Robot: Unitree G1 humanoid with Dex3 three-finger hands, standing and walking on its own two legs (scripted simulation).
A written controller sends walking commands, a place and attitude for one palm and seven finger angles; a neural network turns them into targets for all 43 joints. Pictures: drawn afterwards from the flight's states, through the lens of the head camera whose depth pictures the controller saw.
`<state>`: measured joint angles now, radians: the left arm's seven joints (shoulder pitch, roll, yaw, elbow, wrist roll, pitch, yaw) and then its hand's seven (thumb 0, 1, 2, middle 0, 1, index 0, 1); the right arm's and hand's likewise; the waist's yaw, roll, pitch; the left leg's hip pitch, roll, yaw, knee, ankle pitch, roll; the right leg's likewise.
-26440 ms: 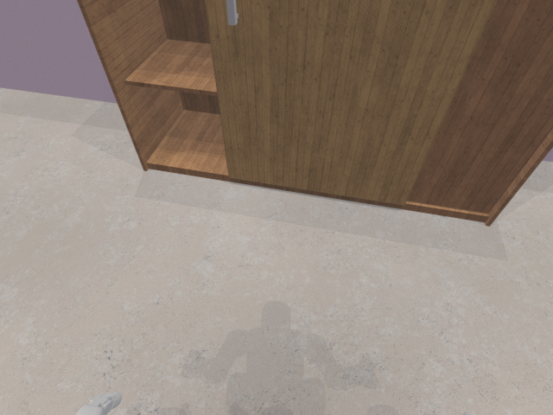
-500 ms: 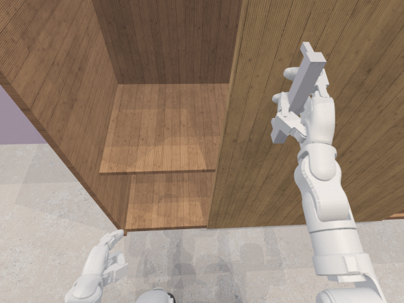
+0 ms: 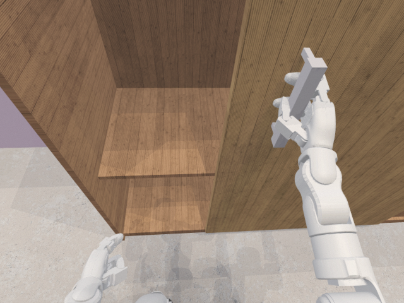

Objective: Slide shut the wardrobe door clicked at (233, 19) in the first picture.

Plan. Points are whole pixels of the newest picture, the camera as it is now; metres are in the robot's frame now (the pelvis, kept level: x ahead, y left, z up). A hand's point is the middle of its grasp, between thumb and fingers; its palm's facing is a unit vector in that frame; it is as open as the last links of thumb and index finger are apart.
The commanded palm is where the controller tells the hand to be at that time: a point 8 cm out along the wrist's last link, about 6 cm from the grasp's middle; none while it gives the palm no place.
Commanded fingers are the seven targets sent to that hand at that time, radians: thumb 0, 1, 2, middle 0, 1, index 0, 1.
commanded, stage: step sideways, sliding the door along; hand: right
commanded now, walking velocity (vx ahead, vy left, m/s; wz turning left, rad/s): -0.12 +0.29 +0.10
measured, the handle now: (290, 102) +0.44 -0.16 +0.16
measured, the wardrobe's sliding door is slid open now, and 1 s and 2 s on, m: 0.38 0.38 0.38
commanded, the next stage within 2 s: stop walking and hold the door there in 0.10 s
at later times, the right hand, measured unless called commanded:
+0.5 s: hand (284, 120) +0.39 -0.14 +0.16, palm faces +0.11 +0.98 -0.14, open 6.3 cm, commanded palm +0.36 -0.17 +0.16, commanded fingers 0.00 -0.90 -0.90 0.45 1.40 0.45 1.40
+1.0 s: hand (288, 121) +0.38 -0.14 +0.16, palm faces -0.01 +0.99 -0.11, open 6.3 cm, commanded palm +0.36 -0.17 +0.16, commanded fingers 0.00 -0.90 -0.90 0.45 1.40 0.45 1.40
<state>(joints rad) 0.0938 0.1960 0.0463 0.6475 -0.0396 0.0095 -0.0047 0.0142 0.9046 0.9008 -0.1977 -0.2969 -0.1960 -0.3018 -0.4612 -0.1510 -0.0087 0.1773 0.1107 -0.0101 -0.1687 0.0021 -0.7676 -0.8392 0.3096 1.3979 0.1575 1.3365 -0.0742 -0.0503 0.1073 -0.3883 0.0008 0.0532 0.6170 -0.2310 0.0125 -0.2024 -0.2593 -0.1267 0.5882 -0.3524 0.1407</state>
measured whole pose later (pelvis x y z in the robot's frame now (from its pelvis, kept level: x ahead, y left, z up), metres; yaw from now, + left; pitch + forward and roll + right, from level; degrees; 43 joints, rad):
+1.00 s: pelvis -0.01 -0.07 +0.01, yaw +6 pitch +0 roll -2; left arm 0.21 0.19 0.00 0.75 -0.02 -0.04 0.09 0.01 0.90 0.90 -0.20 -0.30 -0.20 -0.30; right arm -0.43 -0.16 -0.03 0.35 0.08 -0.02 -0.15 0.00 -0.72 -0.74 0.40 1.36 0.25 1.37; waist 0.01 -0.01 -0.02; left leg -0.38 0.09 -0.13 0.49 -0.12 -0.09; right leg -0.13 -0.12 -0.30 0.50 -0.33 0.05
